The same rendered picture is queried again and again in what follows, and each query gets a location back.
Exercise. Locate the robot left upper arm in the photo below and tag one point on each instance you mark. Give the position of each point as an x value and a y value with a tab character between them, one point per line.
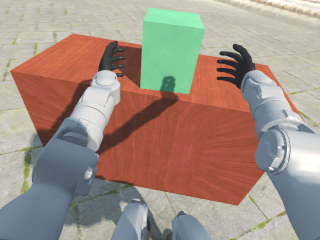
65	171

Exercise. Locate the pedestal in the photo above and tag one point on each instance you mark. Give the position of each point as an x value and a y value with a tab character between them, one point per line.
200	144

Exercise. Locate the right robot forearm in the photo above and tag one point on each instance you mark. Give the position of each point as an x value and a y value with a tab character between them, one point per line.
268	105

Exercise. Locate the robot right upper arm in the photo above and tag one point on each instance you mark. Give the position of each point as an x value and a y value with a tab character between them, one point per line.
291	160

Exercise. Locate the left robot thigh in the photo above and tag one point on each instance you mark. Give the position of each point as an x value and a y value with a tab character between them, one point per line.
133	219

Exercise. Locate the robot left shin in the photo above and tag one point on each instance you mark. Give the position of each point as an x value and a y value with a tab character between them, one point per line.
143	233

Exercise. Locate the left robot hand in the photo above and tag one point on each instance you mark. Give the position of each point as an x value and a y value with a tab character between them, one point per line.
108	58

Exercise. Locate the carton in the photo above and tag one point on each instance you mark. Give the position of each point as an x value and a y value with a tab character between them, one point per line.
171	42

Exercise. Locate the left robot forearm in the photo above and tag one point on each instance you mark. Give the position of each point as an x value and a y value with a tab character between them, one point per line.
90	116

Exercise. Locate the right robot hand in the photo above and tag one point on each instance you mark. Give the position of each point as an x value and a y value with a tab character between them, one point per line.
243	65

